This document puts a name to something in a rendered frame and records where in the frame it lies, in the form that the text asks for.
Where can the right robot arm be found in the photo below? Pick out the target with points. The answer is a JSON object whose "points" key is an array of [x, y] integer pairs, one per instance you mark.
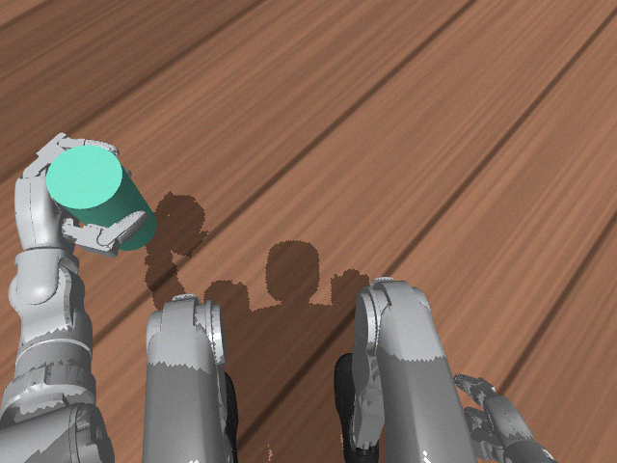
{"points": [[527, 452]]}

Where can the right robot foot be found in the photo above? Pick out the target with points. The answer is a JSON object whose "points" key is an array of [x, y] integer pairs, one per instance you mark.
{"points": [[344, 404]]}

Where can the left robot hand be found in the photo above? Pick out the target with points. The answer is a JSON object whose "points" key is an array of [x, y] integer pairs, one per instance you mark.
{"points": [[42, 222]]}

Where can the right robot hand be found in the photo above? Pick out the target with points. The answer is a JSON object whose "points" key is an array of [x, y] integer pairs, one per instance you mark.
{"points": [[499, 426]]}

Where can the left robot arm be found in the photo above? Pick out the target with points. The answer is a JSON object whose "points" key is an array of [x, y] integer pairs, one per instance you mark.
{"points": [[48, 412]]}

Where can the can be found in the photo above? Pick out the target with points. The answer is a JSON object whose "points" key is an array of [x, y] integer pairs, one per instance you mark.
{"points": [[90, 183]]}

